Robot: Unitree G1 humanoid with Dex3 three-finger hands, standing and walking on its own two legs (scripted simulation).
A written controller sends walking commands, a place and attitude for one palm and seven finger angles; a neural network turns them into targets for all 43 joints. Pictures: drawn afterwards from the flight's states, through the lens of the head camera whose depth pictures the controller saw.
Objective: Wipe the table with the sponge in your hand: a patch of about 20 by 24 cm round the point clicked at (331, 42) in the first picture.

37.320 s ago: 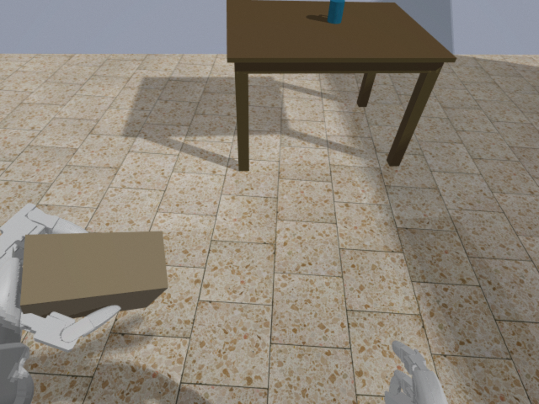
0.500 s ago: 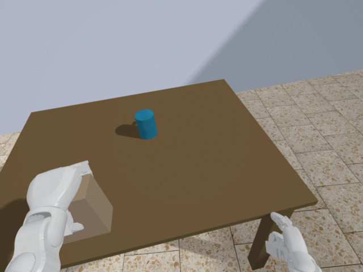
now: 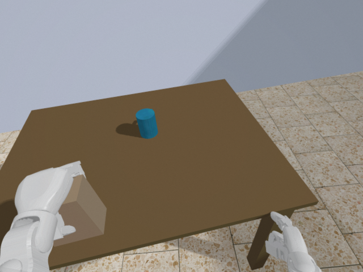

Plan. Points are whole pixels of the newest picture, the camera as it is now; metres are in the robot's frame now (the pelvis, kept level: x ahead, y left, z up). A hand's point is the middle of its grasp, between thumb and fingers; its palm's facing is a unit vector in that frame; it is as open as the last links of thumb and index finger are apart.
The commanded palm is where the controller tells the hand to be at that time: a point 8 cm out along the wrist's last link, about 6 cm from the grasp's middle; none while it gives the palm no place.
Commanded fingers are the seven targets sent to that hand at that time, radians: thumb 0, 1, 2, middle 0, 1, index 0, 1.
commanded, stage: bring the sponge back beside the body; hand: left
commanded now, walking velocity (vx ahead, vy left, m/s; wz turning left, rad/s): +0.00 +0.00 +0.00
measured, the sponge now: (73, 216) +0.18 +0.28 +0.05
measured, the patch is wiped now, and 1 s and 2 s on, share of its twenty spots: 1.00 1.00 1.00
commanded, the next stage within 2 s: step back with the hand held close in 0.18 s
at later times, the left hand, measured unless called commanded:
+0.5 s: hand (83, 185) +0.21 +0.24 +0.13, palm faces +0.28 -0.86 -0.42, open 10.7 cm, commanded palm +0.16 +0.29 +0.17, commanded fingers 0.00 0.10 1.30 -1.20 -1.60 -1.20 -1.60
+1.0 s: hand (65, 196) +0.18 +0.25 +0.15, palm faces +0.32 -0.86 -0.39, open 10.7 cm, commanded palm +0.12 +0.30 +0.17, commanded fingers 0.00 0.10 1.30 -1.20 -1.60 -1.20 -1.60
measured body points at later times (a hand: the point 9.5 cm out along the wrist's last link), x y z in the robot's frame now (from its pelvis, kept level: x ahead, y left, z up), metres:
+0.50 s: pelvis +0.00 +0.01 -0.01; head +0.00 +0.02 +0.44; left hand +0.19 +0.29 +0.15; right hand +0.21 -0.20 -0.07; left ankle +0.03 +0.13 -0.74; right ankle +0.01 -0.11 -0.74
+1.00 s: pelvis -0.03 +0.02 -0.02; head -0.01 +0.05 +0.43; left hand +0.16 +0.30 +0.17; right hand +0.15 -0.22 -0.09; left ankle +0.03 +0.13 -0.74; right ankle +0.01 -0.11 -0.74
